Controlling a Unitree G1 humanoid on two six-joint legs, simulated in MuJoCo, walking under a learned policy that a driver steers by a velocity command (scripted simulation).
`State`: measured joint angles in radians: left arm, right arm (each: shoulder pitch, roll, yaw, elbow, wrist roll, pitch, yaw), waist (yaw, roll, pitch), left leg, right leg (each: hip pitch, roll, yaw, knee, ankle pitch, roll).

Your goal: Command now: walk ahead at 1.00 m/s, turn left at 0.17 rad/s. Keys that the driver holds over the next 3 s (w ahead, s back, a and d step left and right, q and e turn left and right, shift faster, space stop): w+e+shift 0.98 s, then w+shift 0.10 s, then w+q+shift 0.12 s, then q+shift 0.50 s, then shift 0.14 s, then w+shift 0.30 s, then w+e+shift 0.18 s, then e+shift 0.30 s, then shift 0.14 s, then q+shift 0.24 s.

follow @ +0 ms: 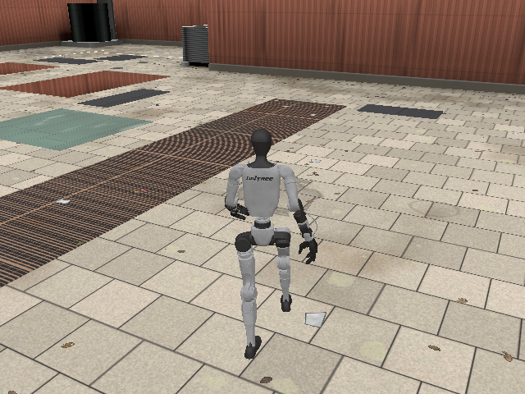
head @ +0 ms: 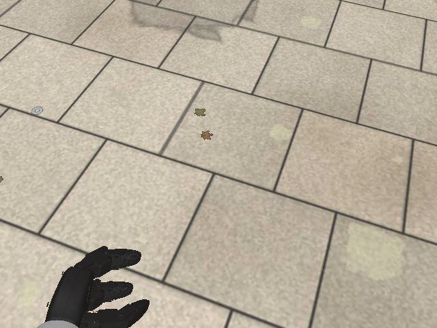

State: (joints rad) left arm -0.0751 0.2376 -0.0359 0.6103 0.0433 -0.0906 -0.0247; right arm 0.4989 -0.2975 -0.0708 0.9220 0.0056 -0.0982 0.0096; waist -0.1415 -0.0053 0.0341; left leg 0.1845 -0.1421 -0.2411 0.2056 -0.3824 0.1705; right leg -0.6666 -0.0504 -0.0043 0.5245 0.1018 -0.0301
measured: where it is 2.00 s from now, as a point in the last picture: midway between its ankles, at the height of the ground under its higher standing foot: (319, 89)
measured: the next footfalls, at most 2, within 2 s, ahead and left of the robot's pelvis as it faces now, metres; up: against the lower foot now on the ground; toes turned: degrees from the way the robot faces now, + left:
right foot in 0.06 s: +0.26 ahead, -0.12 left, +0.00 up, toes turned +0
left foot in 0.46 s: +0.65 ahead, +0.06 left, +0.00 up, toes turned -18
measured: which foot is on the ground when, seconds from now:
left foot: down 0.00-0.06, up 0.08-0.44, down 0.46-0.88, up 0.90-1.00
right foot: up 0.00-0.04, down 0.06-0.44, up 0.46-0.88, down 0.90-1.00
